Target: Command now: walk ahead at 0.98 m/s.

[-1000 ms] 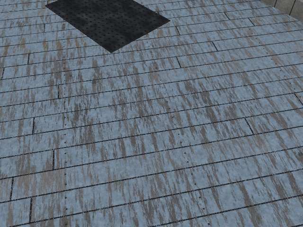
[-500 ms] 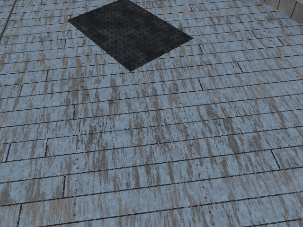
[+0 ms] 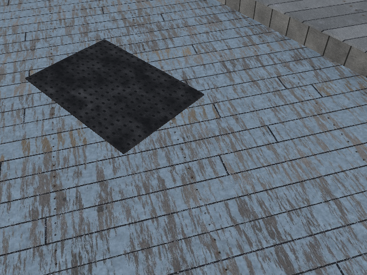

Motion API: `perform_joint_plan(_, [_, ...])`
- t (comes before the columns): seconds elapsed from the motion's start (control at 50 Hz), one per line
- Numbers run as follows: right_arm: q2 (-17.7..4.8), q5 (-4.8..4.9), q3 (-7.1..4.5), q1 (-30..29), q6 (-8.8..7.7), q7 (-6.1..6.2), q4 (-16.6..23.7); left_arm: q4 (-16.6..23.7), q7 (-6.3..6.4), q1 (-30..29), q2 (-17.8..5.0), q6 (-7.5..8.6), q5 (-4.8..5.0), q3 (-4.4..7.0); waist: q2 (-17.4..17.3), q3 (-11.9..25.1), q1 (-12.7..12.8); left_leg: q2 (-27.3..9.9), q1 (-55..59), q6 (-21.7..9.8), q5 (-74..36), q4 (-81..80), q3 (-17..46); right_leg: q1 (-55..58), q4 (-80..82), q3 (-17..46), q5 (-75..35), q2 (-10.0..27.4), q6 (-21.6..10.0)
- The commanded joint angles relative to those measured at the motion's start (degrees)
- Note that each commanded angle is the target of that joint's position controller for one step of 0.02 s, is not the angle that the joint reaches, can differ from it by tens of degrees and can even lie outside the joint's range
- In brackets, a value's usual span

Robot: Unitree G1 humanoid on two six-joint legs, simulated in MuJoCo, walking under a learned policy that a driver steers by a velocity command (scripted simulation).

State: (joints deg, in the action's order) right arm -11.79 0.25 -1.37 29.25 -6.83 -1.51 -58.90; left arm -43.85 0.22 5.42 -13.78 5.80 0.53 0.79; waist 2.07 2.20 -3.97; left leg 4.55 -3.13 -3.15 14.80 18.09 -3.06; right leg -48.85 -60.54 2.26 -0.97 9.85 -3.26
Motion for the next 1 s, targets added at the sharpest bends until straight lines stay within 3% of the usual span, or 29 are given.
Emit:
perform_joint_plan(0.02, [-8.63,0.77,-0.98,-4.61,-1.68,1.49,5.37,3.60,-0.76,-4.52,-2.33,1.06,0.28,0.13,-2.21,-10.22,2.37,-14.14,-12.31,-8.84,-4.96,-15.41,8.63,6.36,14.12,-1.44,-12.28,-0.19,1.17])
perform_joint_plan(0.12, [-10.79,1.13,-1.26,0.75,0.52,2.29,4.32,7.06,-3.65,-13.11,-2.25,2.12,1.38,-0.02,-3.42,-13.39,-0.04,-17.61,4.87,-7.40,-14.10,-14.74,4.48,7.35,30.57,-3.73,-9.91,-4.24,0.00])
perform_joint_plan(0.16, [-12.35,-0.25,-1.71,0.32,1.68,2.23,4.46,7.27,-3.94,-9.75,-5.12,2.11,1.58,1.25,-6.31,-8.87,3.15,-18.85,12.23,-6.05,-38.18,-7.06,3.68,12.46,30.38,-6.22,-2.28,-8.16,-1.80])
perform_joint_plan(0.2, [-13.62,-2.40,-2.01,-2.43,3.08,1.99,4.86,3.60,-2.93,8.62,-10.44,1.18,2.54,3.79,-11.26,2.78,13.53,-17.68,12.20,-4.59,-63.11,15.06,1.57,32.19,26.77,-8.67,5.35,-12.47,-4.86])
perform_joint_plan(0.22, [-11.31,-2.63,-1.05,-4.40,3.09,2.08,6.86,-0.17,-2.06,22.78,-13.68,0.37,1.94,4.80,-8.64,11.68,19.18,-15.75,-4.61,-3.33,-52.51,35.86,1.70,55.43,22.13,0.20,10.88,-5.47,-6.91])
perform_joint_plan(0.24, [1.34,-1.20,1.89,6.28,0.99,0.53,7.89,-2.46,-2.44,28.28,-19.81,0.58,-0.04,6.31,15.35,22.59,11.00,-2.65,-30.30,-0.07,-5.86,61.27,6.20,77.56,32.69,35.39,42.81,9.30,-17.51])
perform_joint_plan(0.26, [-3.73,2.19,1.17,4.06,-1.36,0.42,6.77,-3.50,-2.54,29.73,-13.14,1.12,-0.44,5.02,15.92,25.01,13.12,-1.58,-36.94,-2.82,9.85,67.25,14.22,79.59,45.79,51.21,52.58,10.45,-15.69])
perform_joint_plan(0.28, [-8.83,4.27,-0.17,-6.12,-2.24,0.54,10.13,-4.01,-2.29,25.35,-8.90,1.36,-0.23,3.92,12.34,13.00,12.83,-5.32,-42.99,-4.69,7.61,68.91,12.19,72.25,46.44,41.76,44.99,9.32,-11.58])
perform_joint_plan(0.32, [-7.12,2.34,0.21,-14.84,-2.74,0.96,13.24,-3.19,-3.02,16.11,-5.88,1.85,-1.36,2.86,-2.57,3.58,8.24,-10.05,-39.49,-5.08,0.89,62.81,10.57,51.70,46.79,26.41,26.52,5.49,-9.66])
perform_joint_plan(0.34, [-6.02,1.72,0.09,-13.18,-1.82,0.74,13.56,-3.26,-3.42,13.58,-4.17,2.31,-2.23,2.30,-2.01,2.31,4.75,-12.57,-35.10,-5.22,-2.11,59.96,11.21,44.46,47.57,21.88,23.38,3.55,-9.04])
perform_joint_plan(0.36, [-5.00,1.55,0.08,-11.50,-0.62,0.58,13.00,-3.56,-3.64,11.57,-2.61,2.32,-1.94,1.82,-0.92,0.79,2.60,-13.62,-33.48,-4.76,-2.63,58.80,10.76,40.05,49.12,18.79,22.55,2.01,-9.75])
perform_joint_plan(0.4, [-3.98,1.47,0.30,-11.13,1.26,0.82,12.91,-4.72,-3.44,10.96,-3.29,2.42,-0.42,1.81,0.44,-3.72,0.62,-15.18,-34.60,-2.97,-2.54,54.86,9.67,33.69,52.54,13.35,21.04,1.14,-10.30])
perform_joint_plan(0.48, [-5.34,-0.08,0.30,-22.63,1.19,1.34,16.85,-6.50,-1.78,16.41,-5.63,2.48,-0.50,1.97,-0.13,-9.85,3.78,-15.32,-42.23,0.74,-17.48,39.07,6.16,32.96,55.96,6.05,9.66,-0.62,-9.88])
perform_joint_plan(0.5, [-6.23,-0.03,-0.18,-25.27,1.09,1.29,17.08,-6.99,-1.46,18.32,-4.11,2.39,-0.40,1.47,-2.07,-9.32,5.08,-13.97,-42.19,0.77,-22.07,35.86,4.38,35.24,56.20,3.15,7.08,-2.84,-8.55])
perform_joint_plan(0.52, [-4.54,0.28,0.48,-27.59,0.57,0.80,18.18,-7.28,-0.99,19.86,-6.00,2.52,-0.32,1.69,0.07,-9.90,5.71,-13.52,-39.92,0.75,-26.64,30.32,3.38,34.49,57.14,2.33,5.62,-1.81,-8.51])
perform_joint_plan(0.56, [-4.65,0.68,0.65,-32.65,-0.32,-0.33,19.66,-8.26,-0.41,23.13,-6.12,2.42,0.52,1.50,-1.38,-11.76,7.72,-11.65,-36.24,0.64,-32.51,21.08,1.75,37.04,59.34,0.07,4.43,-1.58,-7.78])
perform_joint_plan(0.64, [-5.24,1.57,0.42,-37.49,-1.11,-2.35,22.41,-9.42,0.33,25.34,-8.75,0.64,0.73,2.12,0.09,-13.12,7.50,-8.80,-36.90,-0.77,-28.45,9.92,1.35,51.85,57.03,-2.11,-5.13,2.43,-6.70])
perform_joint_plan(0.68, [-8.26,1.98,-0.93,-34.42,-1.03,-2.48,22.74,-9.46,0.48,24.71,-10.30,-0.45,-0.69,2.61,2.90,-8.36,4.23,-4.49,-32.16,-2.25,-21.03,10.67,-1.33,59.69,49.87,-2.56,-28.98,3.65,-5.42])
perform_joint_plan(0.7, [-10.54,2.63,-1.95,-28.43,-0.47,-2.15,21.81,-9.34,0.50,23.37,-11.84,-1.17,-2.10,3.06,5.94,-3.70,0.43,-2.14,-27.71,-3.55,-15.83,13.19,-3.20,63.70,42.32,-3.85,-43.93,3.96,-4.77])
perform_joint_plan(0.72, [-13.25,3.05,-3.25,-17.37,0.32,-1.52,19.13,-9.00,0.58,21.15,-12.41,-2.04,-3.21,3.29,8.39,2.52,-5.29,-0.27,-16.85,-5.26,-12.74,15.45,-4.38,63.14,29.25,-5.75,-55.55,3.77,-3.89])
perform_joint_plan(0.74, [-15.75,2.62,-4.31,-3.91,1.36,-0.77,15.51,-7.22,0.94,17.99,-11.52,-2.36,-3.38,2.88,6.29,9.40,-11.59,-3.28,3.32,-6.95,-10.06,18.33,0.81,49.32,9.43,-6.87,-50.26,2.13,-2.00])
perform_joint_plan(0.76, [-21.75,1.30,-6.24,2.81,1.32,-0.67,14.86,-5.66,-0.46,27.34,-1.33,-0.26,-2.20,0.49,-16.77,21.48,-5.31,-18.75,31.30,-20.75,12.34,12.93,36.01,20.18,-23.17,-4.82,-15.84,-10.02,3.32])
perform_joint_plan(0.78, [-16.73,0.75,-5.09,1.68,1.11,-1.22,12.57,-7.12,-1.87,29.53,-0.88,2.78,-0.37,-0.51,-17.03,27.93,-3.03,-22.37,35.44,-20.98,32.19,-1.83,56.97,11.08,-27.21,6.65,22.83,-12.75,0.65])
perform_joint_plan(0.8, [-11.75,0.15,-4.19,-0.14,0.99,-0.72,12.59,-2.96,-1.73,18.28,-7.33,4.07,2.72,1.12,-15.80,15.67,-4.11,-19.86,28.95,-16.24,28.20,-4.06,50.63,5.76,-27.46,6.75,22.35,-10.25,-1.83])
perform_joint_plan(0.82, [-10.39,-0.43,-3.62,-4.19,0.48,-1.13,12.74,0.11,-1.15,10.64,-7.12,4.84,2.22,0.70,-6.36,6.78,-2.49,-17.73,17.52,-13.93,15.94,-4.71,42.10,5.29,-23.07,6.02,20.16,-7.90,-2.72])
perform_joint_plan(0.84, [-8.24,-0.63,-2.91,-7.47,-0.01,-1.40,13.25,1.41,-0.64,6.83,-6.39,5.15,0.75,0.78,-1.43,4.39,-0.20,-15.37,8.80,-13.40,7.71,-4.67,36.04,7.98,-17.69,5.62,18.57,-5.97,-3.16])
perform_joint_plan(0.86, [-7.83,-0.81,-2.61,-9.23,-0.09,-1.60,13.55,1.96,-0.55,7.15,-5.63,4.92,-0.38,0.82,-0.77,2.00,2.67,-12.11,0.32,-13.30,-0.07,-4.09,29.83,12.90,-13.45,5.39,17.76,-4.63,-2.84])
perform_joint_plan(0.9, [-7.75,-0.04,-2.57,-12.80,0.52,-1.04,14.48,2.23,-0.67,9.60,-4.64,3.57,-0.94,0.96,-3.14,-1.34,6.97,-10.34,-8.11,-14.84,4.52,-8.01,29.63,14.32,-8.50,5.13,18.23,-3.48,-0.77])
perform_joint_plan(1.0, [-10.00,0.96,-3.14,-8.47,0.35,1.74,15.35,7.34,-0.24,-4.47,-4.57,3.25,-1.89,0.57,-2.98,-9.14,3.23,-6.84,-22.48,-12.97,-1.98,-10.54,22.35,18.11,16.04,1.56,-1.00,-5.15,5.46])
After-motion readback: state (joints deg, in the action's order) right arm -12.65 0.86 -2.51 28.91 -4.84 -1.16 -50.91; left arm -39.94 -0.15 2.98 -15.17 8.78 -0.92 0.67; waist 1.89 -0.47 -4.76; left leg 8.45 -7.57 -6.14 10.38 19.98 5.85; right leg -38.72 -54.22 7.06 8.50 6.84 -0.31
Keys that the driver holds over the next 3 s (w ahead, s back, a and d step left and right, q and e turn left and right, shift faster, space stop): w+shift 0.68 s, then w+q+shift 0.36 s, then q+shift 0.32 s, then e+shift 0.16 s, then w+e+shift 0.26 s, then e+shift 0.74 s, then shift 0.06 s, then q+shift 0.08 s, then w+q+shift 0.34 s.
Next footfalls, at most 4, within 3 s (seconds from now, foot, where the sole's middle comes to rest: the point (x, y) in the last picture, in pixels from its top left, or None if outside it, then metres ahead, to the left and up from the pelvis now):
0.22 right None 0.44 -0.15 -0.78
0.74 left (163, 191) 0.93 0.06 -0.78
1.18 right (188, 122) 1.36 -0.08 -0.78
1.58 left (137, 136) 1.28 0.18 -0.78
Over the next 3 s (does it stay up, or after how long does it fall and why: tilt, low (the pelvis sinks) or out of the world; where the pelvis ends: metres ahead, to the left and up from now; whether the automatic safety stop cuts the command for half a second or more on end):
stays up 1.66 0.05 0.00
